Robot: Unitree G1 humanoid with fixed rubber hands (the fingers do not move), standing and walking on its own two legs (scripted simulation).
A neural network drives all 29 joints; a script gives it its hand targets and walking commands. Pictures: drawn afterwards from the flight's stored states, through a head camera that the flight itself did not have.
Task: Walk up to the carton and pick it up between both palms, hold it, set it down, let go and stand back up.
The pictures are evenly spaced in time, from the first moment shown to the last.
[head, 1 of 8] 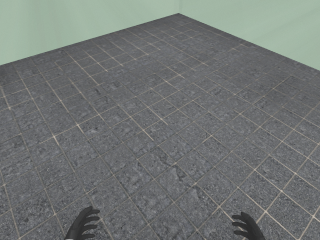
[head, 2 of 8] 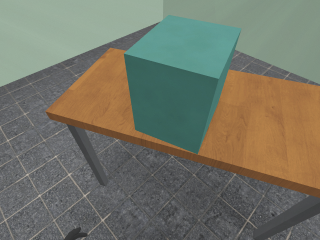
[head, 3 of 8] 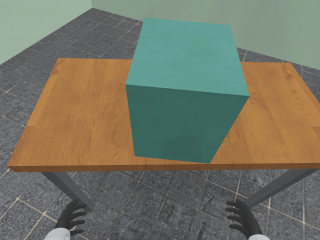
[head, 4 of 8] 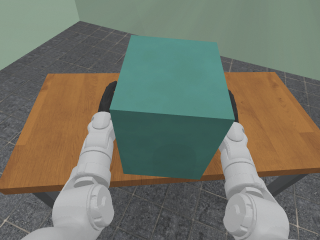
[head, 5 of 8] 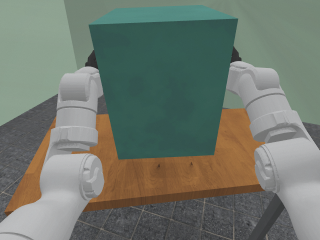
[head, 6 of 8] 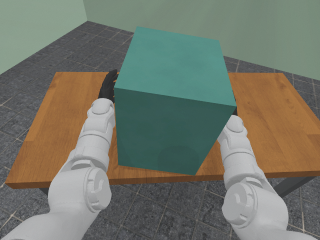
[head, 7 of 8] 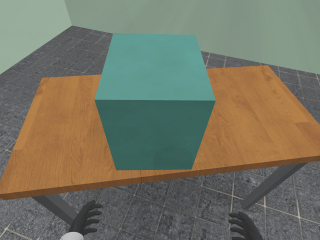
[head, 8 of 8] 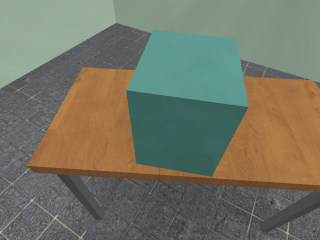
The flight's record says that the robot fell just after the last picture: no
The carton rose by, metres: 0.23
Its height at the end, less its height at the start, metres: +0.00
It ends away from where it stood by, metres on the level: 0.04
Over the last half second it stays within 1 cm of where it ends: yes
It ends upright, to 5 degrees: yes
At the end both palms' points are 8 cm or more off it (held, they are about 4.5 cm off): yes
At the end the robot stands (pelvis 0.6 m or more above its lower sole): yes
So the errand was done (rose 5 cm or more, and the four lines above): yes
